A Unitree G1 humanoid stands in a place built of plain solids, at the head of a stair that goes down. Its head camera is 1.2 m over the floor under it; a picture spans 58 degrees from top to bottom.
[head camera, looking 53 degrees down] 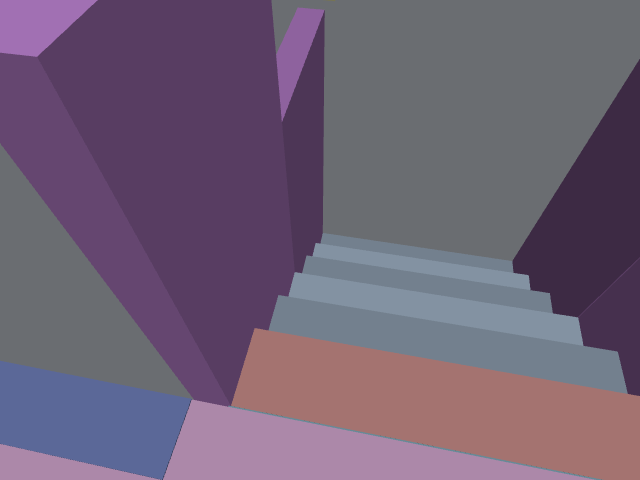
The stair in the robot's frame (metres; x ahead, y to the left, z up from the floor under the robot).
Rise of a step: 0.20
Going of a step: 0.23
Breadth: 1.20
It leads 11 degrees to the right of straight ahead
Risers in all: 6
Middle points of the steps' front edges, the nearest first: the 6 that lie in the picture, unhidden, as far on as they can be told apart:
0.46 -0.38 0.00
0.69 -0.43 -0.20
0.92 -0.47 -0.40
1.15 -0.51 -0.60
1.38 -0.56 -0.80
1.61 -0.60 -1.00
